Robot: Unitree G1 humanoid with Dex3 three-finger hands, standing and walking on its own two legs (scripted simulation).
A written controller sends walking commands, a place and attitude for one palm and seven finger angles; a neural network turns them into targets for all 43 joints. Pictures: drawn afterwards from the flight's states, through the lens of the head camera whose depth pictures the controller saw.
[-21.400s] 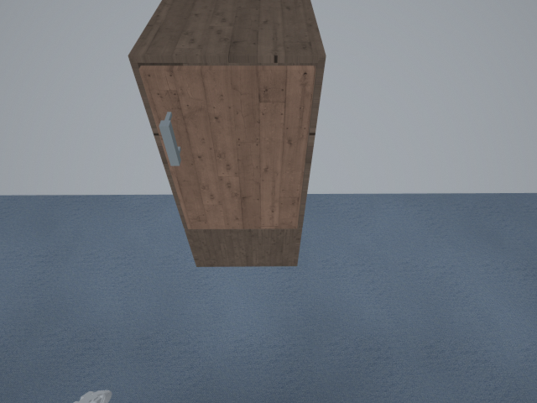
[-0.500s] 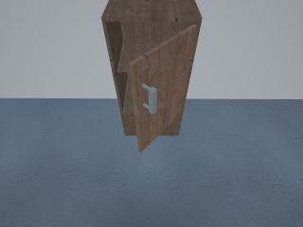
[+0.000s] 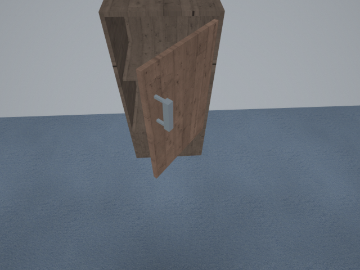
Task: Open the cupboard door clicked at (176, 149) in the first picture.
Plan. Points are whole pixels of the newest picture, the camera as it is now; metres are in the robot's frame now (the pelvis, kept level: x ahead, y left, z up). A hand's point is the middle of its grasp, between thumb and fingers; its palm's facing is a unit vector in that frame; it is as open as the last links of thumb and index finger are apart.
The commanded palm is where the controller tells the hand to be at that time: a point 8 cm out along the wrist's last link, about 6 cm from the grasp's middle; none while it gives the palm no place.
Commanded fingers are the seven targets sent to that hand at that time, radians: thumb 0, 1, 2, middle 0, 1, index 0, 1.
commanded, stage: walk to a spot facing it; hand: left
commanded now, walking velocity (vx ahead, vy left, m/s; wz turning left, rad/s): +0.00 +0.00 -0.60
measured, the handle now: (163, 112) +0.57 +0.09 -0.04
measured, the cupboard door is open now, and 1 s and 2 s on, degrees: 49 49 49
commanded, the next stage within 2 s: none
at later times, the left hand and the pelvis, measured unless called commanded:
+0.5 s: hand (123, 268) +0.15 +0.15 -0.15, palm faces -0.24 -0.92 -0.32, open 7.4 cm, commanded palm none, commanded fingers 0.00 0.90 0.90 -0.20 -0.30 -0.20 -0.30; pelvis -0.02 -0.03 -0.01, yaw -17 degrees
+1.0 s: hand (156, 246) +0.20 +0.08 -0.16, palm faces -0.55 -0.81 -0.21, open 7.4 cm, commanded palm none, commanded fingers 0.00 0.90 0.90 -0.20 -0.30 -0.20 -0.30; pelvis +0.01 -0.04 +0.01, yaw -36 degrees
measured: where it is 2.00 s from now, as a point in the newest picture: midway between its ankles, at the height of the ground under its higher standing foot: outside the picture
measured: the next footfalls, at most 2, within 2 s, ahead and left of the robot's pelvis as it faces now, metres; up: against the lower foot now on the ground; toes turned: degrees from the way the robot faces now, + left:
right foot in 0.42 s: +0.00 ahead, -0.15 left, +0.00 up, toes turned -18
left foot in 0.76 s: +0.10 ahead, +0.07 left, +0.00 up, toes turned -25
